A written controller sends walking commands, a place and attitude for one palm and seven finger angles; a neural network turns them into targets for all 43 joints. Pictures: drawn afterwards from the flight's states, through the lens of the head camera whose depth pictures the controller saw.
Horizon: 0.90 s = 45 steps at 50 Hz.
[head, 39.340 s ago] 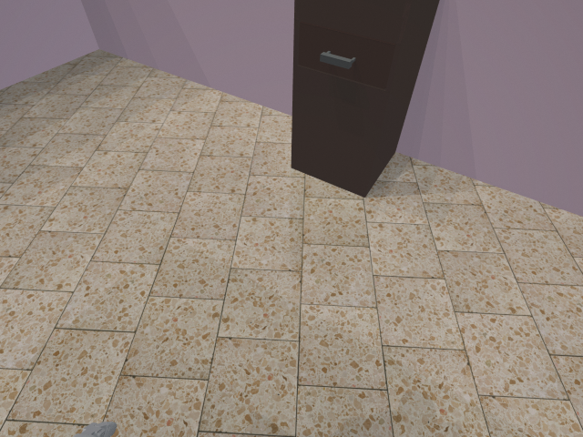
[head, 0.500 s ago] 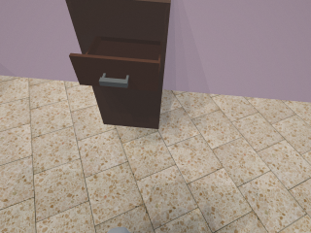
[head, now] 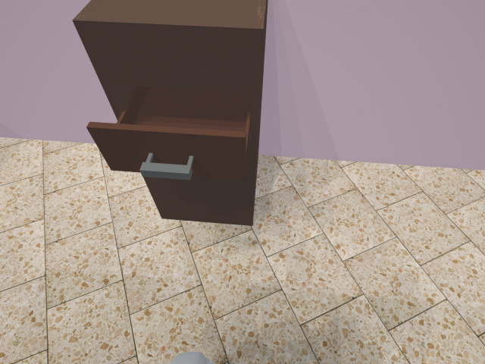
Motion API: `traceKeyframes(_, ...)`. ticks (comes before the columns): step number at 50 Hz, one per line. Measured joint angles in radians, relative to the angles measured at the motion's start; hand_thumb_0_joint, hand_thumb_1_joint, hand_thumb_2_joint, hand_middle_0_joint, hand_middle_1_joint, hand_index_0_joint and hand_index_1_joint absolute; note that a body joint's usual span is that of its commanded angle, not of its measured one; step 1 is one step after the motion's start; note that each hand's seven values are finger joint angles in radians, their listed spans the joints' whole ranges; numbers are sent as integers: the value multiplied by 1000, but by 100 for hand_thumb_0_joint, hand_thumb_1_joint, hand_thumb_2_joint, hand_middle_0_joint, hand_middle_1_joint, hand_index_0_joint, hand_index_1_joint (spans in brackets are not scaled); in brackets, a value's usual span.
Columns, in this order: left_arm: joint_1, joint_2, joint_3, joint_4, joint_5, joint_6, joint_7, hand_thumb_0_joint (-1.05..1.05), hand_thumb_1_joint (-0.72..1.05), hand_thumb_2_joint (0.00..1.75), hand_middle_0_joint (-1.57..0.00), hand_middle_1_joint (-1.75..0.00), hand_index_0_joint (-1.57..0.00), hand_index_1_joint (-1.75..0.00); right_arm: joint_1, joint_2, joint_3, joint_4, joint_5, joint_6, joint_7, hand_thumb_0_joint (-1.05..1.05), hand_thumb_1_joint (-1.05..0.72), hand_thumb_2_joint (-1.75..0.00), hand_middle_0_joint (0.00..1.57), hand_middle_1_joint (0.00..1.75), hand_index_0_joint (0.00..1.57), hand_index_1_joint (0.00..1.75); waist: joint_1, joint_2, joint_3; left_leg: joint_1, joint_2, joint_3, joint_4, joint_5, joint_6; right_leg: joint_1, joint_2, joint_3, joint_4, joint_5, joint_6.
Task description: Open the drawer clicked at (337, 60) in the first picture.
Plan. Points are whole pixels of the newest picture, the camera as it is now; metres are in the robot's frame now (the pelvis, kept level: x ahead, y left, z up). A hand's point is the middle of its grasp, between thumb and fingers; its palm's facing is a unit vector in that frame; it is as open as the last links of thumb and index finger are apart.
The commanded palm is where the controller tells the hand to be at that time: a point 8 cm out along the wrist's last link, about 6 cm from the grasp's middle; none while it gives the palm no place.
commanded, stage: come to a stop and stand still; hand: left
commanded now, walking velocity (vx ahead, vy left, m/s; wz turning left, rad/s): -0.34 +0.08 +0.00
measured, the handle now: (168, 164) +0.57 +0.22 -0.11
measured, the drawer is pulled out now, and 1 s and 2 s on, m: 0.16 0.16 0.16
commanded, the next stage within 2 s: look again from close up in 1.06 s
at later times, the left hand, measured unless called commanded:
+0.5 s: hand out of the picture +0.11 +0.20 -0.16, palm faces -0.01 -0.95 -0.32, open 7.4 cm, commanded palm none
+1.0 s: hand out of the picture +0.05 +0.18 -0.17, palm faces +0.00 -0.98 -0.19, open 7.4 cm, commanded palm none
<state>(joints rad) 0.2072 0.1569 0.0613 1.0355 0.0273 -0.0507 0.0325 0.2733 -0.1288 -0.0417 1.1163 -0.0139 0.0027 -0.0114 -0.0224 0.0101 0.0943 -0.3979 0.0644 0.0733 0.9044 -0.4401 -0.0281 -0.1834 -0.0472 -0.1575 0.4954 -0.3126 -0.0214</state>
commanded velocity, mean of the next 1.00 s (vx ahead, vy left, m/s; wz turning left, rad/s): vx -0.08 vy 0.02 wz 0.00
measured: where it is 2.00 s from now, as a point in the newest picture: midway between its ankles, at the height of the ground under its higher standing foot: outside the picture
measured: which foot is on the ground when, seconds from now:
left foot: up 0.00-0.06, down 0.08-0.38, up 0.40-0.66, down 0.68-1.00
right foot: down 0.00-0.12, up 0.14-0.38, down 0.40-1.00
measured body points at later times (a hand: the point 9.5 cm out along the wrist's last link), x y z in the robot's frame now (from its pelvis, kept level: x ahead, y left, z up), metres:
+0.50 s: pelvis +0.04 -0.02 -0.01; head +0.09 -0.04 +0.44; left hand +0.11 +0.25 -0.14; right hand +0.12 -0.27 -0.17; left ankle +0.01 +0.12 -0.69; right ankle +0.03 -0.12 -0.74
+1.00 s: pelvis +0.04 +0.00 +0.01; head +0.06 +0.01 +0.46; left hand +0.05 +0.23 -0.16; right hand +0.04 -0.22 -0.15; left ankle +0.00 +0.12 -0.74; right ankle +0.03 -0.12 -0.74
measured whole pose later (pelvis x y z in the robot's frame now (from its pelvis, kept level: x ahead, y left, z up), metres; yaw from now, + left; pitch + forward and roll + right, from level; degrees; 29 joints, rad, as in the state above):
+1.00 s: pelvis +0.04 +0.00 +0.01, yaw -1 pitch -1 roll +0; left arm 0.23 0.18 0.01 1.13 0.01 0.02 0.03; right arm 0.24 -0.15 0.00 1.12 -0.01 0.00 -0.03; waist 0.00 -0.01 0.06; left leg -0.12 0.02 0.04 0.41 -0.27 0.00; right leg -0.16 -0.03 -0.06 0.40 -0.22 0.01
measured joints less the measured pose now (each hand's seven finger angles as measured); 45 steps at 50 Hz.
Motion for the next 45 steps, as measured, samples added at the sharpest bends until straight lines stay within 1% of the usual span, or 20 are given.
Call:
traceKeyframes(3, 19, 2, -6, 20, -5, 19, 3, 0, 93, 90, -20, -30, -20, -30, -49, -24, 0, -27, 0, -1, -12, 2, -93, -90, 20, 30, 20, 30, 12, -12, 12, 28, -13, 4, -216, 136, -9, 36, -1, 9, -22, -11, 12)
traceKeyframes(4, 27, 2, -9, 26, -8, 26, 4, 0, 93, 90, -20, -30, -20, -30, -62, -35, -1, -36, 2, -3, -11, 2, -94, -90, 20, 30, 20, 30, 16, -10, 16, 48, -12, 6, -292, 234, -7, 42, 3, 12, -8, -27, 19)
traceKeyframes(5, 34, 4, -11, 30, -10, 36, 6, 0, 92, 90, -20, -30, -20, -30, -73, -44, -3, -43, 2, -5, -11, 2, -94, -90, 20, 30, 20, 30, 21, -12, 17, 68, -10, 11, -320, 259, 11, 41, 4, 17, 16, -48, 26)
traceKeyframes(7, 36, 17, -14, 34, -13, 57, 14, 0, 92, 90, -20, -30, -20, -30, -101, -47, -7, -59, 1, -3, -13, 2, -94, -90, 20, 30, 20, 30, 30, -39, 23, 89, -19, 30, -325, 196, 38, 15, -9, 37, 94, -82, 35)
traceKeyframes(8, 31, 24, -14, 33, -15, 67, 15, 0, 92, 90, -20, -30, -20, -30, -117, -46, -6, -69, 2, -3, -17, 2, -94, -90, 20, 30, 20, 30, 34, -48, 27, 96, -22, 38, -333, 176, 45, -16, -6, 58, 171, -144, 37)
traceKeyframes(10, 10, 32, -12, 28, -17, 84, 15, 0, 91, 90, -20, -30, -20, -30, -146, -48, -6, -91, -2, 0, -26, 2, -93, -90, 20, 30, 20, 30, 34, -46, 42, 105, -18, 40, -356, 177, 48, -81, 17, 98, 329, -259, 34)
traceKeyframes(13, -26, 40, -3, 6, -15, 92, 10, 0, 91, 90, -20, -30, -20, -30, -182, -56, -12, -112, -8, 10, -36, 1, -92, -90, 20, 30, 20, 30, 31, -20, 62, 114, -3, 33, -388, 201, 43, -146, 46, 124, 418, -282, 34)
traceKeyframes(17, -51, 54, 2, -35, -11, 86, 2, 0, 91, 90, -20, -30, -20, -30, -200, -68, -17, -119, -10, 23, -34, 1, -91, -90, 20, 30, 20, 30, 35, 13, 62, 119, 16, 27, -391, 206, 23, -147, 48, 119, 292, -177, 31)
traceKeyframes(19, -44, 68, 1, -59, -5, 77, -2, 0, 91, 90, -20, -30, -20, -30, -193, -72, -18, -121, -5, 34, -26, 1, -91, -90, 20, 30, 20, 30, 38, 12, 44, 102, 14, 25, -351, 187, 9, -108, 33, 115, 145, -1, 25)
traceKeyframes(20, -32, 83, 0, -71, 0, 69, -2, 0, 90, 90, -20, -30, -20, -30, -188, -68, -19, -124, 0, 40, -20, 1, -91, -90, 20, 30, 20, 30, 39, -10, 29, 83, -2, 28, -308, 151, 2, -93, 14, 127, 96, 45, 2)
traceKeyframes(22, -40, 75, -9, -62, 5, 67, -2, 0, 90, 90, -20, -30, -20, -30, -189, -87, -27, -121, 5, 54, -9, 1, -91, -90, 20, 30, 20, 30, 29, 18, 31, 39, -21, -41, -148, 3, 1, -93, 21, 109, 130, -14, -8)
traceKeyframes(23, -41, 68, -14, -59, 6, 68, -3, 0, 90, 90, -20, -30, -20, -30, -189, -94, -30, -117, 5, 61, -8, 1, -91, -90, 20, 30, 20, 30, 25, 30, 31, 19, -36, -68, -60, -34, 0, -88, 23, 101, 130, -29, -6)
traceKeyframes(26, -39, 55, -18, -58, 4, 70, 0, 0, 90, 90, -20, -30, -20, -30, -181, -99, -32, -103, 7, 65, -5, 1, -91, -90, 20, 30, 20, 30, 19, 30, 30, 2, -63, -88, 85, -51, -9, -66, 20, 97, 85, -10, 3)
traceKeyframes(28, -38, 50, -19, -58, 3, 68, 0, 0, 90, 90, -20, -30, -20, -30, -167, -93, -27, -95, 10, 61, -2, 1, -91, -90, 20, 30, 20, 30, 20, 14, 29, 32, -68, -77, 43, -57, -16, -51, 14, 99, 46, 14, 1)
traceKeyframes(31, -35, 47, -19, -52, 0, 63, -2, 0, 90, 90, -20, -30, -21, -30, -138, -81, -16, -86, 12, 51, -1, 1, -91, -90, 20, 30, 20, 30, 23, -10, 23, 113, -66, -57, -148, -22, -21, -36, 4, 97, 4, 38, 5)
traceKeyframes(33, -31, 47, -21, -43, -8, 62, -2, 0, 90, 90, -21, -30, -21, -30, -115, -75, -8, -79, 11, 38, -2, 1, -91, -90, 20, 30, 20, 30, 20, -17, 15, 182, -57, -49, -327, 97, -16, -39, 4, 91, 8, 38, 14)
traceKeyframes(34, -27, 44, -22, -39, -12, 65, -3, 0, 90, 90, -21, -30, -21, -30, -99, -78, -5, -78, 9, 30, -2, 1, -91, -90, 20, 30, 20, 30, 18, -4, 6, 209, -41, -58, -399, 164, 0, -47, 16, 80, 19, 32, 19)
traceKeyframes(36, -34, 46, -23, -22, -16, 77, -2, 0, 90, 90, -21, -30, -21, -30, -82, -66, 3, -58, 1, 26, -7, 1, -91, -90, 20, 30, 20, 30, 21, -15, 1, 211, -42, -63, -404, 126, 20, -49, 13, 73, 27, 25, 28)
traceKeyframes(40, -31, 49, -29, 13, -16, 85, -7, 0, 90, 90, -20, -30, -20, -30, -60, -35, 25, -26, -1, 19, -13, 1, -91, -90, 20, 30, 20, 30, 38, -43, -7, 229, -52, -51, -436, 142, 26, -30, 6, 85, -16, 53, 32)
traceKeyframes(45, 0, 35, -42, 63, -17, 75, -9, 0, 90, 90, -20, -30, -20, -30, -47, -21, 33, -6, 4, 10, -21, 1, -92, -90, 20, 30, 20, 30, 28, -32, -23, 255, -47, -41, -471, 157, 26, -1, 13, 93, -65, 76, 33)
